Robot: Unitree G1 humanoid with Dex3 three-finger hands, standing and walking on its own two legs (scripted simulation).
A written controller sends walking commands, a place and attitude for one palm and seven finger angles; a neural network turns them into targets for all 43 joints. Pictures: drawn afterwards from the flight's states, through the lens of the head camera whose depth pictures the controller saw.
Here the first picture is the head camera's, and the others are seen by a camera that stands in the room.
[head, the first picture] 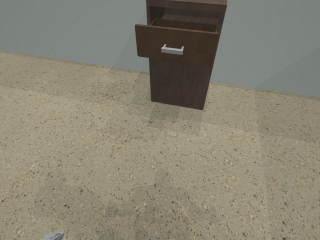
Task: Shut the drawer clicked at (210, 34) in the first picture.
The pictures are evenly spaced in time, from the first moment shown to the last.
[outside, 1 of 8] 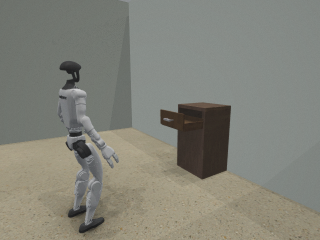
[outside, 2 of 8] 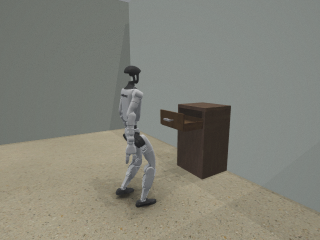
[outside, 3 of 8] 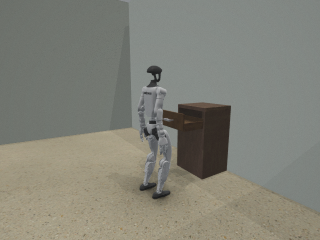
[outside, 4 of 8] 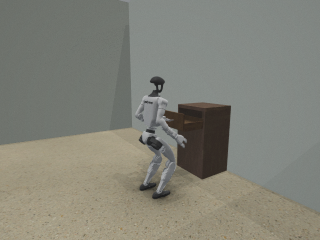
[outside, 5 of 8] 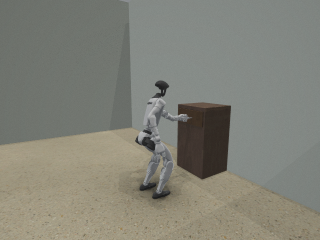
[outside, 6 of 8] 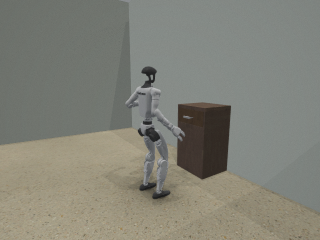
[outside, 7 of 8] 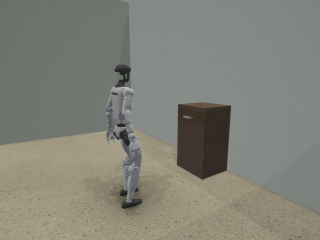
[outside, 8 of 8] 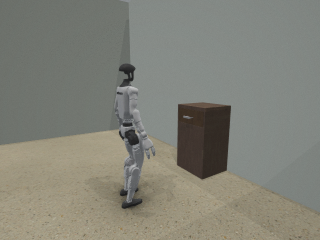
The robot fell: no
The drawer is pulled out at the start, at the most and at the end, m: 0.30 0.30 0.00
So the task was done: yes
